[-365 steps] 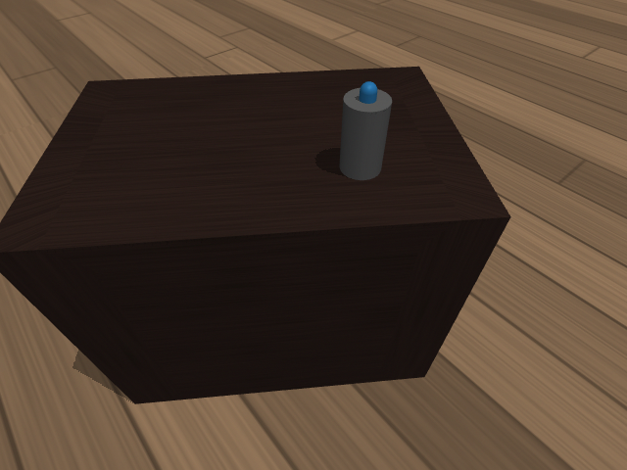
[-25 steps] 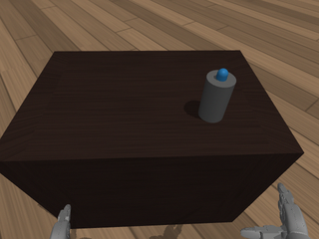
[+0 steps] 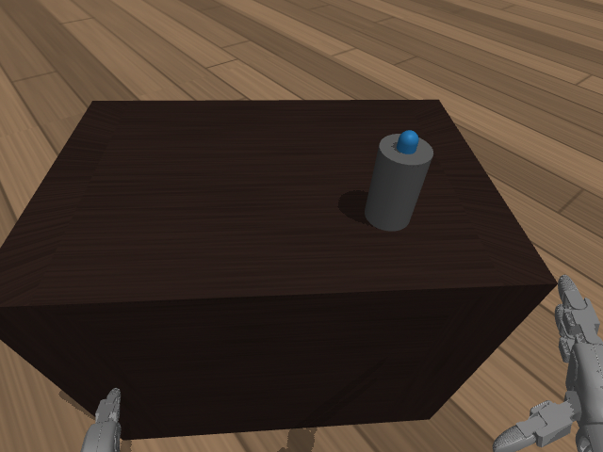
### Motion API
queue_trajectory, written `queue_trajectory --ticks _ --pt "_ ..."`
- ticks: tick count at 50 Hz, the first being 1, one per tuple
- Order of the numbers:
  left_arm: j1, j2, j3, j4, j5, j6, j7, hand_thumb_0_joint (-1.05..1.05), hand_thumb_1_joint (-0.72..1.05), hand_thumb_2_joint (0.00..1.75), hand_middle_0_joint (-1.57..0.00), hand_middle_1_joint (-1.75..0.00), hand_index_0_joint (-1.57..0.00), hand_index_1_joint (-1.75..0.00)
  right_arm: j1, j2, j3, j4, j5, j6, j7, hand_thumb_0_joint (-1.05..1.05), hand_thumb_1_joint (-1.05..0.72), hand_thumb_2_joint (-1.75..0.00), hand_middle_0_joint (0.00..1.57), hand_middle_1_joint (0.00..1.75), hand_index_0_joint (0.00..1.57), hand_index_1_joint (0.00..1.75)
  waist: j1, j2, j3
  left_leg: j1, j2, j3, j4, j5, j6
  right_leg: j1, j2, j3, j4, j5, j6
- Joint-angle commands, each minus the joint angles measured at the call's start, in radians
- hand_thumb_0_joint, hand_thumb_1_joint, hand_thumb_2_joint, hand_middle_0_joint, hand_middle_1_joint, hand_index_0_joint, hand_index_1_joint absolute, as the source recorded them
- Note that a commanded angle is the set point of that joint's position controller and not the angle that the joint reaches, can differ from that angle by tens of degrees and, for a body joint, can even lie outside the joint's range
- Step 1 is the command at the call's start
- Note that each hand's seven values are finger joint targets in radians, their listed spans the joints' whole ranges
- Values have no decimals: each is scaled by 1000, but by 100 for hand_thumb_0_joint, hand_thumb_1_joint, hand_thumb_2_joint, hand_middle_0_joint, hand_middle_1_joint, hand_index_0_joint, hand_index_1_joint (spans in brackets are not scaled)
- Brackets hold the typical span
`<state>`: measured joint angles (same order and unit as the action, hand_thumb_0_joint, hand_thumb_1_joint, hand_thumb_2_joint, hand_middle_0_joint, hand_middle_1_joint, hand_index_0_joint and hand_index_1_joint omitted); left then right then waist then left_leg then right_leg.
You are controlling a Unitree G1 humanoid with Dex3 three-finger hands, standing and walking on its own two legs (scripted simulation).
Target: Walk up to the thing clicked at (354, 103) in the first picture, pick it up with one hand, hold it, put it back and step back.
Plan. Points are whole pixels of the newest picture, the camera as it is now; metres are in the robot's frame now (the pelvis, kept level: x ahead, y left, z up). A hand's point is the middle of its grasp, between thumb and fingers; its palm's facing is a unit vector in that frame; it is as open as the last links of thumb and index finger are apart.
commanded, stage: rise first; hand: right
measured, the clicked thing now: (397, 177) +0.53 -0.18 +0.07
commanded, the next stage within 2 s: go down in 0.88 s
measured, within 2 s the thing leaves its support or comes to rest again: neither
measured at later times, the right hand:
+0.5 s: hand (561, 365) +0.17 -0.25 +0.12, palm faces +0.33 +0.85 -0.41, open 17.6 cm
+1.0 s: hand (583, 359) +0.16 -0.25 +0.15, palm faces +0.37 +0.83 -0.43, open 17.5 cm
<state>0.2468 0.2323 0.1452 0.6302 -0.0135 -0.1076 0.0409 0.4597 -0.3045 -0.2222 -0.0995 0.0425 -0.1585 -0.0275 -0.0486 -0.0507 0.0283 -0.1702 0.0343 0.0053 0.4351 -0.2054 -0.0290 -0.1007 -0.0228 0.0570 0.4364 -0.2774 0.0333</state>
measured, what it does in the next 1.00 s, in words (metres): stands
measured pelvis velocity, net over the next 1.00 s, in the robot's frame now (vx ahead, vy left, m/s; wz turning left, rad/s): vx -0.02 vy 0.00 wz -0.01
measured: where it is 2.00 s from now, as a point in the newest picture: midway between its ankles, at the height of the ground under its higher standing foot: outside the picture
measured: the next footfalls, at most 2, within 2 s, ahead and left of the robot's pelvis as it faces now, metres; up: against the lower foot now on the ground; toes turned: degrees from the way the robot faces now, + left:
none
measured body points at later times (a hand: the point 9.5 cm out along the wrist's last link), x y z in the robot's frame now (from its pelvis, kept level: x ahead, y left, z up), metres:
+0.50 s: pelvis -0.02 +0.00 +0.00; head -0.03 +0.03 +0.45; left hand +0.14 +0.26 -0.09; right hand +0.15 -0.29 +0.15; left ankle +0.02 +0.14 -0.74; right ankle -0.02 -0.14 -0.74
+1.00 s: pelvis -0.02 +0.00 +0.00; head -0.03 +0.03 +0.45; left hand +0.15 +0.26 -0.09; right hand +0.14 -0.29 +0.17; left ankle +0.02 +0.14 -0.74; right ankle -0.02 -0.14 -0.74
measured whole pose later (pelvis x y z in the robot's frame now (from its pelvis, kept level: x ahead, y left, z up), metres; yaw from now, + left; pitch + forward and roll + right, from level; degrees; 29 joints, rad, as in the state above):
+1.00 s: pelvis -0.02 +0.00 +0.00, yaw -1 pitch -5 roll +0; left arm 0.25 0.22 0.17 0.64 -0.02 -0.15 0.02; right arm 0.45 -0.33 -0.34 -0.26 0.05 -0.31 0.00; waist -0.06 -0.06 0.05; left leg -0.16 0.04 0.02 0.43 -0.18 -0.03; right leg -0.09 -0.02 0.07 0.43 -0.25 0.04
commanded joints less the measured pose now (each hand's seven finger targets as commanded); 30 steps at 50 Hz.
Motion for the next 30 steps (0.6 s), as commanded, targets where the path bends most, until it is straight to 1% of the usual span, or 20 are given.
queue_trajectory --ticks 1,3,5,8,9,10,11,12,13,14,15,17,18,19,20,22,25,27,28,30 --pt "-87 137 59 -149 0 -56 10 0 -57 5 -6 -5 -4 -7 -51 -172 -125 -237 5 -87 -10 0 57 -2 5 5 5 5 10 23 -57 70 -25 66 -65 117 24 -65 36 -84 -79 194 -38" --pt "-94 113 39 -183 0 -65 8 0 -58 5 -6 -5 -4 -7 -64 -165 -126 -269 2 -97 -8 0 58 -2 5 5 5 5 11 43 -67 72 -24 69 -72 92 22 -64 38 -83 -82 172 -41" --pt "-80 95 35 -154 -3 -66 6 0 -58 5 -6 -5 -4 -7 -52 -168 -136 -264 4 -108 -4 0 58 -2 5 5 5 5 5 50 -29 55 -21 67 -83 51 19 -78 43 -86 -87 134 -46" --pt "-80 162 93 -138 -1 -73 9 0 -58 4 -6 -4 -4 -6 -71 -188 -158 -272 8 -120 -2 0 57 -1 5 5 5 5 14 29 -5 37 -21 69 -84 15 21 -89 41 -82 -97 90 -44" --pt "-94 139 76 -148 -2 -78 5 0 -58 5 -6 -5 -4 -7 -63 -182 -157 -290 7 -127 0 0 57 -2 5 5 5 5 5 29 -7 40 -22 69 -82 7 21 -90 40 -79 -95 86 -44" --pt "-77 134 73 -154 -3 -81 3 0 -58 4 -6 -5 -4 -6 -67 -178 -154 -306 8 -131 1 0 56 -2 5 5 5 5 12 36 -15 43 -25 74 -77 27 22 -87 37 -77 -98 103 -44" --pt "-95 105 49 -143 -5 -83 -2 0 -58 5 -6 -5 -4 -7 -65 -184 -167 -317 9 -139 1 0 56 -2 5 5 5 5 -7 6 -6 45 -23 72 -79 7 25 -101 41 -78 -100 86 -42" --pt "-91 91 34 -151 -5 -86 -3 0 -57 5 -6 -5 -4 -7 -74 -167 -141 -316 8 -145 3 0 57 -2 5 5 5 5 11 27 -12 43 -25 74 -77 20 24 -91 39 -78 -99 97 -44" --pt "-109 103 43 -152 -4 -88 0 0 -58 5 -6 -5 -4 -7 -89 -184 -160 -317 6 -147 0 0 57 -2 5 5 5 5 0 27 -18 47 -27 76 -76 18 25 -98 37 -72 -101 96 -43" --pt "-111 112 55 -166 -4 -90 1 0 -58 6 -6 -5 -4 -7 -93 -169 -150 -319 7 -152 1 0 56 -2 5 5 5 5 11 28 -28 48 -27 74 -75 13 25 -88 38 -73 -101 92 -42" --pt "-115 105 42 -178 -1 -93 2 0 -58 6 -6 -5 -4 -7 -105 -195 -175 -314 6 -156 -1 0 55 -2 5 5 5 5 4 41 -35 56 -24 72 -82 2 23 -92 40 -73 -96 82 -45" --pt "-104 122 66 -145 -2 -92 5 0 -58 6 -6 -5 -4 -7 -105 -191 -172 -306 6 -159 -1 0 56 -2 5 5 5 5 8 20 -21 44 -22 70 -81 -4 23 -93 42 -75 -101 75 -44" --pt "-87 143 82 -125 0 -91 7 0 -58 6 -6 -5 -4 -7 -109 -208 -192 -293 6 -161 -3 0 56 -2 5 5 5 5 7 16 -17 40 -25 74 -79 -10 26 -93 38 -70 -106 69 -42" --pt "-114 153 93 -136 0 -95 6 0 -57 6 -6 -5 -4 -7 -100 -195 -182 -305 8 -165 -1 0 56 -3 5 5 5 5 1 14 -20 43 -24 74 -81 -21 27 -93 40 -70 -108 60 -41" --pt "-111 148 91 -138 2 -96 6 0 -57 6 -6 -5 -4 -7 -106 -205 -196 -307 6 -168 -1 0 56 -2 5 5 5 5 3 13 -33 46 -22 72 -83 -17 25 -88 43 -73 -105 64 -42" --pt "-107 98 47 -138 -2 -98 -1 0 -57 5 -6 -5 -4 -6 -93 -194 -190 -321 8 -177 2 0 57 -2 5 5 5 5 -9 20 -25 52 -20 70 -88 -23 25 -98 46 -78 -101 64 -44" --pt "-106 87 33 -148 -2 -99 -3 0 -57 6 -6 -5 -4 -7 -77 -179 -180 -293 6 -184 4 0 57 -3 5 5 5 5 -5 49 -38 63 -25 75 -85 -6 23 -90 41 -76 -101 82 -44" --pt "-113 105 52 -139 -3 -96 -1 0 -57 6 -6 -5 -4 -7 -102 -188 -187 -310 8 -193 4 0 57 -3 5 5 5 5 -7 31 -27 57 -26 75 -83 0 25 -94 41 -74 -105 87 -41" --pt "-109 134 86 -125 -2 -94 2 0 -57 6 -6 -5 -5 -7 -92 -198 -199 -305 8 -192 4 0 57 -3 5 5 5 5 -6 16 -41 59 -23 73 -79 14 27 -82 41 -75 -104 99 -39" --pt "-106 131 76 -121 -2 -95 1 0 -57 7 -6 -5 -4 -7 -106 -214 -217 -312 11 -191 4 0 57 -3 5 5 5 5 -5 18 -21 50 -24 75 -86 -11 26 -94 41 -73 -106 74 -41"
